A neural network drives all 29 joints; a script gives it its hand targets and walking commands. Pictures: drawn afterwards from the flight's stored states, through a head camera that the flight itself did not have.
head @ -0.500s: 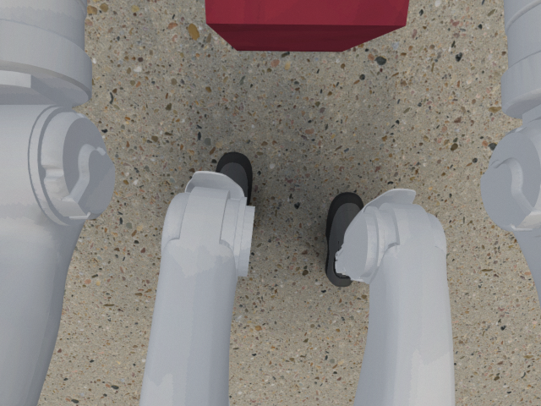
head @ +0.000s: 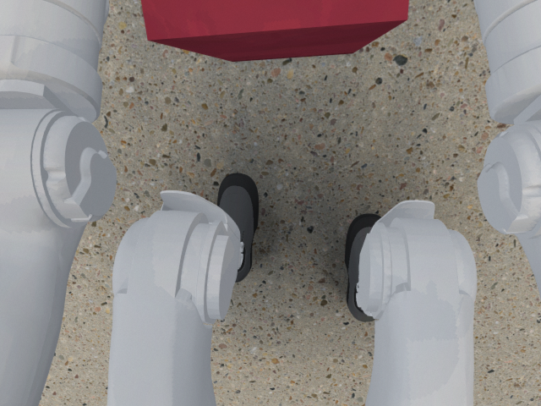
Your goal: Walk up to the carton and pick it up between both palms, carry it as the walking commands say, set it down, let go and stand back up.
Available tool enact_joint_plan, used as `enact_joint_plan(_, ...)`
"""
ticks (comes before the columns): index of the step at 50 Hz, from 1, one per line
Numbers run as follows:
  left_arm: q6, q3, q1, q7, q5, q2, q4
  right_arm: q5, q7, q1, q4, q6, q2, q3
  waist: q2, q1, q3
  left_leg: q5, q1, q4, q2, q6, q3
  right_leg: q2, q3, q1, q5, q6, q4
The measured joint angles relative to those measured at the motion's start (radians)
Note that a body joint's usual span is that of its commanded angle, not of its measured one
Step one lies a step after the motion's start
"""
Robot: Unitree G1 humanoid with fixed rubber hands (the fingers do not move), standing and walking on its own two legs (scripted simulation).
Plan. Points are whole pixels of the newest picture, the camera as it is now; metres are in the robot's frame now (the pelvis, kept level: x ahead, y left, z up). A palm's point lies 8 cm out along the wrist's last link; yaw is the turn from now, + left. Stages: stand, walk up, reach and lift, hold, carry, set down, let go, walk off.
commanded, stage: reach and lift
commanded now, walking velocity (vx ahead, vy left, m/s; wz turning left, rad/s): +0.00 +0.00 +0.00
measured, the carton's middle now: out of the picture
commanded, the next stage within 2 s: none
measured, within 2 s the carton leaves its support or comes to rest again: leaves its support in 1.58 s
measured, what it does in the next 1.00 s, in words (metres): stands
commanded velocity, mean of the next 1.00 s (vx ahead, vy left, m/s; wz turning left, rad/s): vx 0.00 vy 0.00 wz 0.00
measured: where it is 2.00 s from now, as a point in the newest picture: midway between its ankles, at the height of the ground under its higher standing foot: (299, 263)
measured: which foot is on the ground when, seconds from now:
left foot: down 0.00-1.00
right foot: down 0.00-1.00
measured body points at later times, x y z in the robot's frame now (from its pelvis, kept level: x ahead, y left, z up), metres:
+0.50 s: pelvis -0.01 +0.01 +0.01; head +0.38 +0.03 +0.22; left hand +0.59 +0.21 -0.14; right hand +0.61 -0.08 -0.16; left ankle +0.13 +0.12 -0.34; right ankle +0.08 -0.12 -0.34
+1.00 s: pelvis +0.00 -0.01 +0.00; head +0.39 +0.01 +0.21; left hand +0.58 +0.20 -0.17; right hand +0.61 -0.09 -0.17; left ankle +0.13 +0.12 -0.34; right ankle +0.08 -0.12 -0.34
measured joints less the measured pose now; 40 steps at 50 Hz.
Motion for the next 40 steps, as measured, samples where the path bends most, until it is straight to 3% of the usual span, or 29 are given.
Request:
enact_joint_plan(6, -0.032, 0.073, 0.007, -0.005, 0.068, -0.02, 0.054, 0.059, 0.012, 0.054, -0.044, 0.0, -0.011, 0.069, -0.05, 0.009, -0.001, -0.025, 0.004, 0.018, 0.018, -0.008, -0.017, 0.02, -0.016, -0.005, -0.004, -0.009, 0.007)
enact_joint_plan(10, -0.031, 0.079, 0.098, 0.008, 0.077, -0.034, 0.0, 0.097, 0.009, 0.079, -0.087, 0.001, 0.007, 0.086, -0.068, 0.027, 0.001, -0.03, 0.01, 0.013, 0.025, -0.01, -0.019, 0.026, -0.017, -0.004, -0.001, -0.012, -0.002)
enact_joint_plan(16, -0.012, 0.007, 0.149, 0.017, 0.012, 0.005, -0.078, 0.05, -0.032, 0.076, -0.064, 0.003, 0.05, 0.024, -0.072, 0.022, 0.002, -0.017, 0.022, 0.004, 0.014, -0.003, -0.012, 0.014, -0.011, 0.019, -0.001, -0.007, -0.01)
enact_joint_plan(22, 0.005, -0.077, 0.028, -0.005, -0.014, -0.004, -0.068, 0.043, 0.007, 0.054, -0.025, 0.005, 0.029, -0.012, -0.047, 0.024, -0.001, 0.009, 0.024, -0.004, 0.002, 0.015, -0.016, 0.002, -0.016, 0.041, 0.015, 0.009, -0.03)
enact_joint_plan(24, 0.013, -0.069, -0.016, -0.007, 0.018, -0.039, -0.033, 0.035, 0.031, 0.039, -0.011, 0.005, 0.017, -0.022, -0.03, 0.032, -0.001, 0.016, 0.023, -0.008, -0.001, 0.02, -0.014, -0.001, -0.014, 0.044, 0.02, 0.015, -0.035)
enact_joint_plan(28, 0.017, 0.052, -0.037, -0.005, 0.118, -0.103, 0.031, -0.023, 0.059, 0.011, 0.008, 0.01, 0.013, -0.052, -0.02, 0.031, -0.001, 0.026, 0.021, -0.023, -0.003, 0.026, -0.004, -0.003, -0.004, 0.037, 0.027, 0.021, -0.043)
enact_joint_plan(34, 0.03, 0.12, 0.059, -0.015, 0.203, -0.11, -0.116, -0.094, 0.068, 0.012, -0.029, 0.02, 0.072, -0.126, -0.082, 0.001, 0.0, 0.012, 0.025, -0.031, 0.008, 0.007, -0.002, 0.008, -0.001, 0.019, 0.026, 0.003, -0.038)
enact_joint_plan(40, 0.08, 0.145, 0.096, -0.043, 0.266, -0.114, -0.188, -0.096, 0.069, 0.05, -0.075, 0.038, 0.102, -0.161, -0.098, 0.009, 0.0, -0.017, 0.039, -0.002, 0.007, -0.021, -0.033, 0.01, -0.033, 0.03, 0.002, -0.028, -0.012)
